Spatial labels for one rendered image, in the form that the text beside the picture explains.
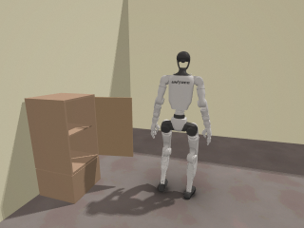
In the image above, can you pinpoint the robot right hand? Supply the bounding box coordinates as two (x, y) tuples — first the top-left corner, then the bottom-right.
(201, 127), (212, 145)

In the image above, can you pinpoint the left robot forearm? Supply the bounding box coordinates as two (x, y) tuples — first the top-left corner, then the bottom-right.
(152, 98), (162, 124)

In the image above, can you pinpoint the robot left upper arm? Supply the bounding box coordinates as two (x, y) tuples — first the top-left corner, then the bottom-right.
(156, 75), (171, 105)

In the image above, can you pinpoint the robot right upper arm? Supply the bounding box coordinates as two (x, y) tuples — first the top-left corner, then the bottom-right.
(193, 76), (206, 108)

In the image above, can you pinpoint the robot left hand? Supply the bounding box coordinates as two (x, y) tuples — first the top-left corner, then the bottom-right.
(150, 123), (160, 139)

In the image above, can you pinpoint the cupboard door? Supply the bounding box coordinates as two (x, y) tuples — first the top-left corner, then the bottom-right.
(94, 97), (134, 157)

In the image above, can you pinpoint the left robot foot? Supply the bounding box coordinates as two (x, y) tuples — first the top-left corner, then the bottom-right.
(159, 179), (168, 192)

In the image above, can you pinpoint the right robot shin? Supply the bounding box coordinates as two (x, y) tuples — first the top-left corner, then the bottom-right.
(186, 155), (198, 193)

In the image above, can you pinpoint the right robot forearm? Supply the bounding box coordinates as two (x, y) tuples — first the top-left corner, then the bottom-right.
(200, 100), (211, 128)

